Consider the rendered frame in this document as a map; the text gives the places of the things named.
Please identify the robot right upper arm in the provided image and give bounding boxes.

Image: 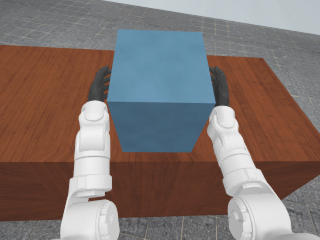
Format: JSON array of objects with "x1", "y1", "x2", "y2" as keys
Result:
[{"x1": 227, "y1": 193, "x2": 320, "y2": 240}]

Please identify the robot right forearm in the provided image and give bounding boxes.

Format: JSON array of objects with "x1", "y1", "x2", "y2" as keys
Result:
[{"x1": 207, "y1": 105, "x2": 291, "y2": 227}]

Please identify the carton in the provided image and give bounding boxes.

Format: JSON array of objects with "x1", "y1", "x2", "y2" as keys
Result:
[{"x1": 107, "y1": 29, "x2": 216, "y2": 153}]

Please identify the robot left upper arm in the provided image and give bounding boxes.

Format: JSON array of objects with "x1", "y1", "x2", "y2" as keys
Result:
[{"x1": 50, "y1": 199, "x2": 120, "y2": 240}]

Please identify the robot left forearm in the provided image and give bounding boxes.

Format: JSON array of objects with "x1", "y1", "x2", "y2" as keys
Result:
[{"x1": 60, "y1": 100, "x2": 112, "y2": 238}]

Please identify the pedestal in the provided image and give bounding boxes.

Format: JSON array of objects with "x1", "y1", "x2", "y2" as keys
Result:
[{"x1": 0, "y1": 45, "x2": 320, "y2": 222}]

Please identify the right robot hand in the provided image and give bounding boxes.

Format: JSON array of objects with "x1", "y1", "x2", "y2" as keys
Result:
[{"x1": 208, "y1": 66, "x2": 230, "y2": 108}]

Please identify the left robot hand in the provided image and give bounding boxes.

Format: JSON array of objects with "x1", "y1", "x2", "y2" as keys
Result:
[{"x1": 87, "y1": 65, "x2": 112, "y2": 102}]

